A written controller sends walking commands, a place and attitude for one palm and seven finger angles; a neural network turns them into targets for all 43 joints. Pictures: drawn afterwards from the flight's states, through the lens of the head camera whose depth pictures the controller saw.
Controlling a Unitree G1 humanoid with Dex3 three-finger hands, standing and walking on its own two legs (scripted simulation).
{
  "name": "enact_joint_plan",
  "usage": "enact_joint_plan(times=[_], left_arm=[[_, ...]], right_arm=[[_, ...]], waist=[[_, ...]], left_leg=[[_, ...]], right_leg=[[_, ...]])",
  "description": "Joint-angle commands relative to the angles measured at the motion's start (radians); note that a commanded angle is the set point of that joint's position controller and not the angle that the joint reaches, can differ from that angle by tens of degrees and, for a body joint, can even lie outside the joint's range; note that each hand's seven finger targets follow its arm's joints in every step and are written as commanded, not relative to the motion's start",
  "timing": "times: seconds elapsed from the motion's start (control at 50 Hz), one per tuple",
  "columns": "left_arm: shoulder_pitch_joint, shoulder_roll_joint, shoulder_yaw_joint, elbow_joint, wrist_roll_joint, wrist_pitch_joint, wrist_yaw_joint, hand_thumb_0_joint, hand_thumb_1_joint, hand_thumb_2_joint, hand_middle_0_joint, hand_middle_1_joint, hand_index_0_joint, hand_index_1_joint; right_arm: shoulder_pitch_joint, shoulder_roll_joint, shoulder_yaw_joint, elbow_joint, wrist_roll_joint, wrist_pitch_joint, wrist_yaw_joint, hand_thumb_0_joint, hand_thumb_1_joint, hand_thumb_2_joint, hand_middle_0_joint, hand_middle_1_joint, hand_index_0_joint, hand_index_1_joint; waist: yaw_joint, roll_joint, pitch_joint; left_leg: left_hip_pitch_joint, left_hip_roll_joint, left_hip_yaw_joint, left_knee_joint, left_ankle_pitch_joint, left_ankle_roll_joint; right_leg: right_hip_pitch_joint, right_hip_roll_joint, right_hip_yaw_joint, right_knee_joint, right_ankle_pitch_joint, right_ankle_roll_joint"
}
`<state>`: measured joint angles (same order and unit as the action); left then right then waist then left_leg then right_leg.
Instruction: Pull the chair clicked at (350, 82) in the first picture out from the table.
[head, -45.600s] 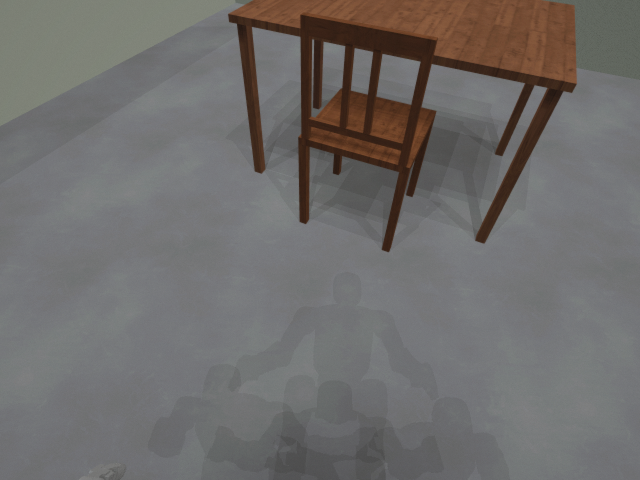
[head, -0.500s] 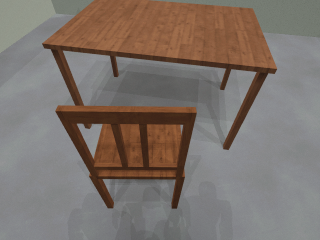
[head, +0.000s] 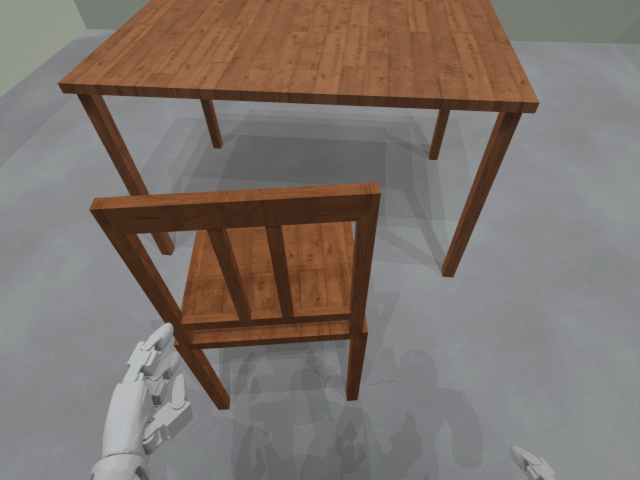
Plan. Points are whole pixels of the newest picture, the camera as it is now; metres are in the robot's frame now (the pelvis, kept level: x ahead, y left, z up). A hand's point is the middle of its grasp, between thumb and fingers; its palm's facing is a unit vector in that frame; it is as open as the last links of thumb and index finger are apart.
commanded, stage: raise the hand toward the chair's back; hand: left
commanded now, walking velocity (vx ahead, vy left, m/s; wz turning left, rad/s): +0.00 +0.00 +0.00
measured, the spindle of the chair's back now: (232, 276) +0.46 +0.16 -0.08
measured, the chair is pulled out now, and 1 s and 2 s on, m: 0.30 0.30 0.30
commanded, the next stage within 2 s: aim the fingers beside a spindle in 1.86 s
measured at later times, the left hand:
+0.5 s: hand (211, 432) +0.20 +0.14 -0.04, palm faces +0.01 -1.00 -0.03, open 12.0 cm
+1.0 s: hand (190, 410) +0.22 +0.17 -0.02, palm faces +0.08 -1.00 -0.04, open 16.1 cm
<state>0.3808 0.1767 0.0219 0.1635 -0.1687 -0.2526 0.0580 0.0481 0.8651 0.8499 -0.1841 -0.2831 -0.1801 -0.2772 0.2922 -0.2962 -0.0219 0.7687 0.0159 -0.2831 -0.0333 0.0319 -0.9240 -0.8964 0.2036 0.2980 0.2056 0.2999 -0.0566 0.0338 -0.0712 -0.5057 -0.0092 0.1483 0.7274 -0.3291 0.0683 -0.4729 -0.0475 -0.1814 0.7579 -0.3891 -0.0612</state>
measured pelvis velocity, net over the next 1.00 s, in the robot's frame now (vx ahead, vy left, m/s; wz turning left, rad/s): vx -0.01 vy -0.02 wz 0.00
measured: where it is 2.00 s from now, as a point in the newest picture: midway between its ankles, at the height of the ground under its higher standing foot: outside the picture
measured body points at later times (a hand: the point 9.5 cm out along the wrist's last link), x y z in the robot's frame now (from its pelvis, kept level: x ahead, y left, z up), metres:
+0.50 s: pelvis -0.03 -0.04 -0.07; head +0.06 -0.04 +0.37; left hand +0.19 +0.19 -0.03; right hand +0.17 -0.23 -0.17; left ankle +0.03 +0.07 -0.71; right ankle +0.00 -0.08 -0.71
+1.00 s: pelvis -0.01 -0.02 -0.05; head +0.06 -0.02 +0.39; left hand +0.21 +0.22 -0.01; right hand +0.17 -0.27 -0.14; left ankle +0.03 +0.07 -0.71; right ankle +0.00 -0.08 -0.71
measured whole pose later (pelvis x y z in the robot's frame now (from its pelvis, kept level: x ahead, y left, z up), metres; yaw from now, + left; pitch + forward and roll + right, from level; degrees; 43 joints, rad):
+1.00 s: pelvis -0.01 -0.02 -0.05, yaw +0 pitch +15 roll -1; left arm 0.34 0.20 0.15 0.12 -0.26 -0.53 -0.18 0.00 -0.34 0.36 -0.08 -0.11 -0.07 -0.10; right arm 0.18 -0.25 -0.02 0.59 0.04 -0.20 -0.03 0.01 -0.90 -0.90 0.20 0.30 0.20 0.30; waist -0.01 0.02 -0.11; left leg -0.89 0.06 0.10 1.09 -0.46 0.05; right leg -0.82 -0.02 -0.21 1.07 -0.52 -0.11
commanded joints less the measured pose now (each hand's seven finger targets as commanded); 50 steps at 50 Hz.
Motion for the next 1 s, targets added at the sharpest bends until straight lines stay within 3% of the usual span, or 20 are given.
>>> enact_joint_plan(times=[0.0,0.02,0.04,0.08,0.12,0.16,0.18,0.24,0.28,0.32,0.38,0.42,0.48,0.56,0.58,0.62,0.7,0.72,0.8,0.98], left_arm=[[0.33,-0.053,0.081,-0.014,-0.07,-0.32,-0.202,0.0,0.597,0.77,-0.17,-0.252,-0.17,-0.252],[0.315,-0.016,0.121,-0.023,-0.061,-0.382,-0.226,0.0,0.573,0.76,-0.167,-0.249,-0.167,-0.249],[0.318,0.014,0.153,-0.019,-0.048,-0.397,-0.222,0.0,0.55,0.75,-0.165,-0.245,-0.165,-0.245],[0.264,0.07,0.168,-0.081,-0.009,-0.364,-0.198,0.0,0.503,0.73,-0.16,-0.238,-0.16,-0.238],[0.107,0.084,0.139,-0.272,-0.002,-0.345,-0.16,0.0,0.457,0.71,-0.156,-0.23,-0.156,-0.23],[0.059,0.082,0.138,-0.413,-0.003,-0.374,-0.113,0.0,0.41,0.69,-0.151,-0.223,-0.151,-0.223],[0.006,0.082,0.135,-0.471,-0.011,-0.398,-0.098,0.0,0.387,0.68,-0.149,-0.219,-0.149,-0.219],[-0.099,0.056,0.064,-0.494,-0.028,-0.473,-0.13,0.0,0.317,0.65,-0.142,-0.208,-0.142,-0.208],[-0.144,0.048,0.017,-0.42,-0.035,-0.473,-0.188,0.0,0.27,0.63,-0.137,-0.201,-0.137,-0.201],[-0.121,0.08,0.033,-0.344,-0.057,-0.429,-0.256,0.0,0.223,0.61,-0.132,-0.194,-0.132,-0.194],[-0.029,0.139,0.129,-0.231,-0.095,-0.293,-0.313,0.0,0.153,0.58,-0.125,-0.183,-0.125,-0.183],[-0.012,0.16,0.195,-0.289,-0.125,-0.233,-0.305,0.0,0.107,0.56,-0.121,-0.175,-0.121,-0.175],[0.022,0.168,0.264,-0.301,-0.134,-0.208,-0.245,0.0,0.037,0.53,-0.114,-0.164,-0.114,-0.164],[0.01,0.123,0.211,-0.309,-0.104,-0.269,-0.205,0.0,-0.057,0.49,-0.104,-0.15,-0.104,-0.15],[0.015,0.126,0.208,-0.273,-0.092,-0.282,-0.204,0.0,-0.08,0.48,-0.102,-0.146,-0.102,-0.146],[-0.003,0.118,0.19,-0.238,-0.093,-0.309,-0.223,0.0,-0.127,0.46,-0.097,-0.139,-0.097,-0.139],[-0.028,0.146,0.209,-0.231,-0.106,-0.343,-0.25,0.0,-0.22,0.42,-0.088,-0.124,-0.088,-0.124],[-0.036,0.144,0.205,-0.255,-0.108,-0.352,-0.252,0.0,-0.243,0.41,-0.086,-0.12,-0.086,-0.12],[-0.028,0.149,0.22,-0.268,-0.113,-0.357,-0.232,0.0,-0.337,0.37,-0.076,-0.106,-0.076,-0.106],[-0.094,0.156,0.199,-0.229,-0.097,-0.326,-0.237,0.0,-0.5,0.3,-0.06,-0.08,-0.06,-0.08]], right_arm=[[-0.158,-0.076,-0.067,-0.249,-0.004,-0.036,0.056,0.0,-0.9,-0.9,0.2,0.3,0.2,0.3],[-0.184,-0.073,-0.077,-0.273,-0.006,-0.019,0.068,0.0,-0.9,-0.9,0.2,0.3,0.2,0.3],[-0.199,-0.072,-0.083,-0.305,-0.008,0.004,0.073,0.0,-0.9,-0.9,0.2,0.3,0.2,0.3],[-0.221,-0.072,-0.078,-0.361,-0.002,0.06,0.074,0.0,-0.9,-0.9,0.2,0.3,0.2,0.3],[-0.22,-0.062,-0.068,-0.424,0.001,0.089,0.058,0.0,-0.9,-0.9,0.2,0.3,0.2,0.3],[-0.17,-0.04,-0.065,-0.427,-0.003,0.098,0.042,0.0,-0.9,-0.9,0.2,0.3,0.2,0.3],[-0.145,-0.036,-0.062,-0.412,-0.005,0.099,0.033,0.0,-0.9,-0.9,0.2,0.3,0.2,0.3],[-0.146,-0.041,-0.048,-0.378,-0.004,0.068,0.014,0.0,-0.9,-0.9,0.2,0.3,0.2,0.3],[-0.151,-0.054,-0.036,-0.351,0.003,0.044,0.006,0.0,-0.9,-0.9,0.2,0.3,0.2,0.3],[-0.15,-0.066,-0.028,-0.342,0.013,0.027,-0.003,0.0,-0.9,-0.9,0.2,0.3,0.2,0.3],[-0.159,-0.069,-0.021,-0.346,0.035,0.034,-0.018,0.0,-0.9,-0.9,0.2,0.3,0.2,0.3],[-0.169,-0.056,-0.02,-0.361,0.037,0.045,-0.022,0.0,-0.9,-0.9,0.2,0.3,0.2,0.3],[-0.182,-0.034,-0.023,-0.348,0.029,0.055,-0.025,0.0,-0.9,-0.9,0.2,0.3,0.2,0.3],[-0.147,-0.033,-0.032,-0.315,0.018,0.043,-0.016,0.0,-0.9,-0.9,0.2,0.3,0.2,0.3],[-0.152,-0.04,-0.035,-0.309,0.019,0.043,-0.017,0.0,-0.9,-0.9,0.2,0.3,0.2,0.3],[-0.138,-0.051,-0.039,-0.298,0.019,0.037,-0.015,0.0,-0.9,-0.9,0.2,0.3,0.2,0.3],[-0.125,-0.07,-0.046,-0.296,0.025,0.027,-0.02,0.0,-0.9,-0.9,0.2,0.3,0.2,0.3],[-0.12,-0.071,-0.049,-0.298,0.027,0.022,-0.019,0.0,-0.9,-0.9,0.2,0.3,0.2,0.3],[-0.117,-0.071,-0.053,-0.298,0.026,0.023,-0.016,0.0,-0.9,-0.9,0.2,0.3,0.2,0.3],[-0.119,-0.084,-0.041,-0.318,0.021,0.043,-0.013,0.0,-0.9,-0.9,0.2,0.3,0.2,0.3]], waist=[[0.138,-0.16,-0.113],[0.145,-0.106,-0.144],[0.153,-0.077,-0.172],[0.162,0.006,-0.178],[0.126,0.042,-0.233],[0.098,0.084,-0.288],[0.062,0.026,-0.297],[0.005,0.055,-0.27],[-0.037,0.029,-0.216],[-0.023,-0.003,-0.234],[0.028,-0.05,-0.273],[0.06,-0.039,-0.334],[0.083,-0.062,-0.344],[0.061,-0.045,-0.303],[0.052,-0.08,-0.274],[0.043,-0.073,-0.246],[0.045,-0.065,-0.266],[0.049,-0.032,-0.288],[0.055,-0.018,-0.314],[0.041,-0.004,-0.261]], left_leg=[[-0.184,0.002,-0.163,0.105,0.084,-0.085],[-0.217,0.004,-0.149,0.155,0.11,-0.084],[-0.244,0.0,-0.129,0.184,0.113,-0.076],[-0.288,-0.005,-0.116,0.196,0.066,-0.068],[-0.289,-0.005,-0.118,0.226,0.018,-0.05],[-0.256,0.011,-0.14,0.257,0.031,-0.04],[-0.276,0.022,-0.154,0.28,0.024,-0.034],[-0.318,0.034,-0.18,0.344,-0.017,-0.03],[-0.361,0.04,-0.187,0.374,-0.073,-0.026],[-0.41,0.037,-0.182,0.393,-0.102,-0.025],[-0.434,0.027,-0.175,0.386,-0.071,-0.024],[-0.409,0.023,-0.179,0.363,-0.019,-0.027],[-0.394,0.027,-0.189,0.33,0.029,-0.036],[-0.366,0.033,-0.184,0.304,0.067,-0.039],[-0.381,0.035,-0.185,0.307,0.059,-0.038],[-0.403,0.031,-0.181,0.31,0.027,-0.04],[-0.386,0.028,-0.172,0.313,0.029,-0.035],[-0.361,0.027,-0.171,0.302,0.047,-0.034],[-0.309,0.028,-0.168,0.28,0.089,-0.033],[-0.238,0.032,-0.177,0.232,0.085,-0.03]], right_leg=[[-0.147,0.031,0.114,0.088,0.076,0.01],[-0.176,0.033,0.117,0.152,0.129,0.008],[-0.18,0.031,0.127,0.187,0.146,0.009],[-0.191,0.026,0.148,0.205,0.104,0.005],[-0.206,0.021,0.197,0.187,0.045,0.01],[-0.225,0.029,0.214,0.183,0.051,0.015],[-0.246,0.038,0.221,0.183,0.044,0.027],[-0.314,0.034,0.255,0.169,-0.032,0.03],[-0.371,0.032,0.273,0.145,-0.118,0.038],[-0.328,0.02,0.303,0.119,-0.173,0.048],[-0.208,0.001,0.345,0.078,-0.155,0.071],[-0.107,-0.019,0.346,0.078,-0.054,0.083],[-0.054,-0.026,0.329,0.091,0.073,0.095],[-0.095,-0.02,0.29,0.118,0.168,0.089],[-0.107,-0.023,0.3,0.111,0.164,0.099],[-0.125,-0.028,0.311,0.102,0.115,0.099],[-0.121,-0.032,0.327,0.091,0.095,0.098],[-0.113,-0.028,0.313,0.099,0.114,0.09],[-0.104,-0.016,0.284,0.11,0.177,0.084],[-0.172,0.018,0.203,0.112,0.123,0.052]])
